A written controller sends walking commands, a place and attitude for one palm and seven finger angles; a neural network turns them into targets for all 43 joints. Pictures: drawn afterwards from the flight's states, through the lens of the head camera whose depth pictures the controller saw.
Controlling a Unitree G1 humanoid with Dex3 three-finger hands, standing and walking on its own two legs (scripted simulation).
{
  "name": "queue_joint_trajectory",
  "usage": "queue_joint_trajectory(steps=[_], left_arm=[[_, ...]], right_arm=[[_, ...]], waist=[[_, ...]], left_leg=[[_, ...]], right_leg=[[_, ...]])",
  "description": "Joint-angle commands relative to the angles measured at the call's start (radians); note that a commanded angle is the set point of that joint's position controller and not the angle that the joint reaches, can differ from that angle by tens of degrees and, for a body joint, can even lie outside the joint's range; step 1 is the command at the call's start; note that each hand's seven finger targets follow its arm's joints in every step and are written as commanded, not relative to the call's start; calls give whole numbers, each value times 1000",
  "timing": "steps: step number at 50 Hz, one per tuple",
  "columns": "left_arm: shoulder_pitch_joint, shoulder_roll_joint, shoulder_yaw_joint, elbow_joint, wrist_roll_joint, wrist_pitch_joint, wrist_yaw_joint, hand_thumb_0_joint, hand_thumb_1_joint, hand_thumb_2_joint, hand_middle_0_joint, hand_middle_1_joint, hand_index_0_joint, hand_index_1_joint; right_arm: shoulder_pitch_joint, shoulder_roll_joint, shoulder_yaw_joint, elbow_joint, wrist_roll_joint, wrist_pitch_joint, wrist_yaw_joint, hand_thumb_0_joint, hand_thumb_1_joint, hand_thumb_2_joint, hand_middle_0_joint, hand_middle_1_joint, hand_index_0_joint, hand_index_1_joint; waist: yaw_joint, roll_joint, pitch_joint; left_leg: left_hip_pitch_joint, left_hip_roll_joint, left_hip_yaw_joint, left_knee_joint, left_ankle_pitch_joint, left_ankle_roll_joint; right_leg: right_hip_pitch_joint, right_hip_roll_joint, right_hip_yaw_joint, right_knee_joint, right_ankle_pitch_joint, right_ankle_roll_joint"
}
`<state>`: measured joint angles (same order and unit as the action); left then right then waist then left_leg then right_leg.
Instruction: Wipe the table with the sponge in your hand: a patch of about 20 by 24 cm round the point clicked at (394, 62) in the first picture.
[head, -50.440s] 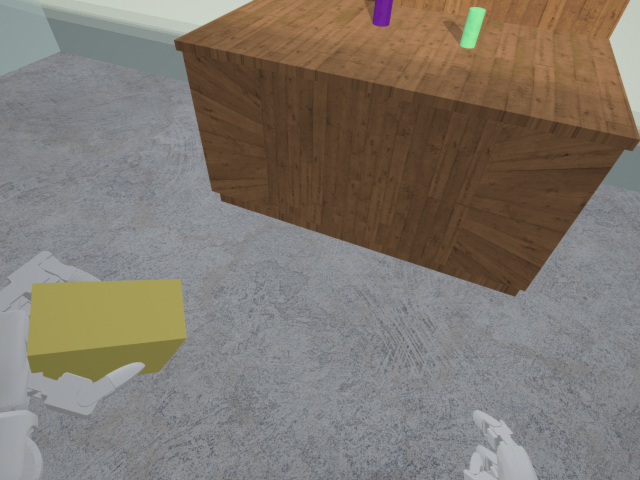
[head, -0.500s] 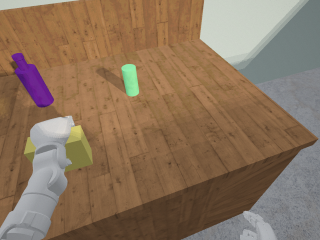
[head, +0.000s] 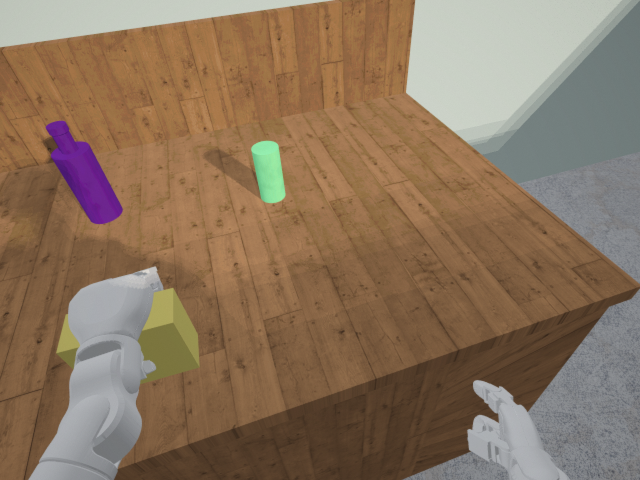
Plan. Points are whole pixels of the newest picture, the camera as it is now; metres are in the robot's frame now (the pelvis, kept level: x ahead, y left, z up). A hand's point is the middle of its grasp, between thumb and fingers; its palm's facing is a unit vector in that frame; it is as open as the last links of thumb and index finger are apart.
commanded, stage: wipe back along the first lane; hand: left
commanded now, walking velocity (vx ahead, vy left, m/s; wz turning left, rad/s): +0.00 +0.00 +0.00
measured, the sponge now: (141, 349) +0.26 +0.29 +0.02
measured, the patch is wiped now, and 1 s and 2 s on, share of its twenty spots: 1.00 1.00 1.00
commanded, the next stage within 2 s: lift the sponge slowly off the table in 0.24 s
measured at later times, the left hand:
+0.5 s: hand (130, 360) +0.22 +0.27 +0.07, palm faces +0.04 -0.09 -0.99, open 10.0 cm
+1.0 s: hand (124, 359) +0.22 +0.27 +0.07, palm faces +0.02 -0.12 -0.99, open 10.0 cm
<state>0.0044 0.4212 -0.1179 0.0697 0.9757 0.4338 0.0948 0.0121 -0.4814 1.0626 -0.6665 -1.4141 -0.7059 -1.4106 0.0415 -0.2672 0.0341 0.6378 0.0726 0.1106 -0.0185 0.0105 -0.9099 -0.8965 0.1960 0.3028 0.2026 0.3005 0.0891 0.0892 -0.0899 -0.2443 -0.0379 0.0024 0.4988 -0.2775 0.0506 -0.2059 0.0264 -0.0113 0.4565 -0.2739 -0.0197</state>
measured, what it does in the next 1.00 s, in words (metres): stands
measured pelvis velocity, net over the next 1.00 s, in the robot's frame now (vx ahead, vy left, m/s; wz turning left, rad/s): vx -0.02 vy -0.01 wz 0.00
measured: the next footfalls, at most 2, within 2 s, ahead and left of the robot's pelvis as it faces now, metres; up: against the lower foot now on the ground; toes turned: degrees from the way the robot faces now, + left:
none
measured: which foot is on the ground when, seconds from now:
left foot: down 0.00-1.00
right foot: down 0.00-1.00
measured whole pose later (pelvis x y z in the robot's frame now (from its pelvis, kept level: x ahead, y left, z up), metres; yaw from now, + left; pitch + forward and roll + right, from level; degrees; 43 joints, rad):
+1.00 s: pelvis -0.02 -0.01 +0.00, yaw +0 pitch -3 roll -1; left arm 0.07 0.44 -0.10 -0.03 0.92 0.40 0.02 0.00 -0.51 1.06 -0.72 -1.36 -0.76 -1.35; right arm 0.03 -0.26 0.04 0.69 0.05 0.05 -0.06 0.01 -0.91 -0.90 0.20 0.30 0.20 0.30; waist 0.12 0.09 -0.03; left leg -0.17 -0.02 0.00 0.45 -0.24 0.03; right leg -0.13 0.04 -0.02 0.42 -0.24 -0.04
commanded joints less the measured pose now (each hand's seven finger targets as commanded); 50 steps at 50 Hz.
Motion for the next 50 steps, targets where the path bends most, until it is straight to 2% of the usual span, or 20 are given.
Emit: queue_joint_trajectory(steps=[1,3,5,8,9,13,14,17,18,21,23,24,28,31,33,35,43,45,48,50], left_arm=[[-40,66,44,-114,-48,15,-22,0,100,1300,-1200,-1600,-1200,-1600],[-7,120,93,-142,-52,14,-18,0,100,1300,-1200,-1600,-1200,-1600],[-10,71,49,-152,-49,20,-19,0,100,1300,-1200,-1600,-1200,-1600],[6,128,96,-166,-45,22,-17,0,100,1300,-1200,-1600,-1200,-1600],[31,64,45,-183,-53,25,-21,0,100,1300,-1200,-1600,-1200,-1600],[89,114,94,-208,-54,15,-18,0,100,1300,-1200,-1600,-1200,-1600],[113,68,57,-217,-58,18,-18,0,100,1300,-1200,-1600,-1200,-1600],[76,71,50,-213,-52,24,-16,0,100,1300,-1200,-1600,-1200,-1600],[62,131,104,-238,-53,20,-11,0,100,1300,-1200,-1600,-1200,-1600],[2,103,66,-205,-43,29,-13,0,100,1300,-1200,-1600,-1200,-1600],[-39,163,109,-241,-36,22,-12,0,100,1300,-1200,-1600,-1200,-1600],[-47,130,77,-237,-35,24,-15,0,100,1300,-1200,-1600,-1200,-1600],[-102,189,120,-238,-26,5,-23,0,100,1300,-1200,-1600,-1200,-1600],[-118,169,104,-203,-27,-6,-28,0,100,1300,-1200,-1600,-1200,-1600],[-132,243,167,-233,-25,-23,-26,0,100,1300,-1200,-1600,-1200,-1600],[-155,182,115,-256,-25,-36,-27,0,100,1300,-1200,-1600,-1200,-1600],[-209,261,173,-307,-24,-44,-20,0,100,1300,-1200,-1600,-1200,-1600],[-213,215,135,-304,-20,-44,-21,0,100,1300,-1200,-1600,-1200,-1600],[-220,279,185,-336,-23,-46,-24,0,100,1300,-1200,-1600,-1200,-1600],[-242,235,145,-335,-16,-47,-28,0,100,1300,-1200,-1600,-1200,-1600]], right_arm=[[-191,-111,-41,-170,-3,-58,0,0,-900,-900,200,300,200,300],[-206,-117,-39,-168,-6,-59,-1,0,-900,-900,200,300,200,300],[-207,-106,-38,-169,-2,-61,-2,0,-900,-900,200,300,200,300],[-218,-114,-39,-162,-5,-62,-5,0,-900,-900,200,300,200,300],[-217,-105,-36,-177,-4,-64,-2,0,-900,-900,200,300,200,300],[-230,-108,-39,-167,-5,-71,2,0,-900,-900,200,300,200,300],[-227,-101,-37,-178,-4,-70,4,0,-900,-900,200,300,200,300],[-229,-103,-37,-166,-3,-70,0,0,-900,-900,200,300,200,300],[-236,-108,-41,-164,-6,-72,-3,0,-900,-900,200,300,200,300],[-233,-106,-37,-161,-6,-74,-15,0,-900,-900,200,300,200,300],[-243,-108,-38,-158,-9,-80,-20,0,-900,-900,200,300,200,300],[-240,-102,-35,-168,-9,-82,-22,0,-900,-900,200,300,200,300],[-242,-106,-33,-156,-12,-91,-30,0,-900,-900,200,300,200,300],[-228,-104,-33,-150,-14,-97,-37,0,-900,-900,200,300,200,300],[-232,-107,-34,-146,-16,-104,-37,0,-900,-900,200,300,200,300],[-230,-95,-32,-151,-14,-113,-36,0,-900,-900,200,300,200,300],[-241,-104,-32,-144,-19,-122,-41,0,-900,-900,200,300,200,300],[-239,-94,-31,-143,-19,-131,-43,0,-900,-900,200,300,200,300],[-246,-102,-30,-141,-22,-130,-44,0,-900,-900,200,300,200,300],[-244,-92,-27,-139,-20,-134,-44,0,-900,-900,200,300,200,300]], waist=[[6,-120,-110],[18,-112,-120],[9,-119,-105],[17,-108,-87],[17,-108,-96],[25,-110,-80],[26,-105,-77],[18,-115,-49],[25,-112,-65],[13,-119,-35],[22,-87,-65],[21,-76,-76],[22,-55,-76],[15,-77,-73],[25,-58,-86],[16,-43,-96],[22,-37,-99],[19,-29,-110],[26,-27,-120],[20,-9,-116]], left_leg=[[74,22,-63,-50,311,-6],[72,19,-64,-54,304,-7],[70,18,-60,-52,295,-6],[69,18,-62,-58,270,-6],[65,14,-57,-56,281,-3],[68,16,-62,-57,269,-5],[59,14,-57,-59,261,-4],[56,17,-60,-69,230,-5],[67,17,-62,-69,217,-3],[61,15,-60,-74,195,-1],[82,12,-65,-79,191,1],[79,10,-60,-79,194,3],[91,9,-67,-87,186,1],[91,6,-59,-79,195,3],[100,4,-67,-83,196,2],[112,5,-64,-81,218,2],[133,3,-67,-93,233,1],[144,2,-63,-89,260,1],[152,2,-70,-97,264,0],[158,3,-69,-99,278,0]], right_leg=[[46,18,16,-40,323,-53],[67,16,39,-36,336,-55],[53,15,29,-40,317,-50],[51,18,52,-48,289,-54],[66,15,31,-41,308,-51],[59,18,57,-47,295,-53],[63,15,38,-45,280,-49],[35,17,41,-61,230,-48],[43,20,62,-65,216,-52],[19,19,49,-76,170,-49],[34,19,70,-79,159,-54],[45,17,48,-74,158,-52],[41,19,68,-85,137,-57],[43,17,55,-91,151,-53],[56,18,79,-95,147,-58],[53,17,58,-90,172,-56],[74,17,81,-107,185,-60],[78,14,61,-103,212,-59],[100,17,81,-107,221,-63],[92,16,57,-107,222,-61]])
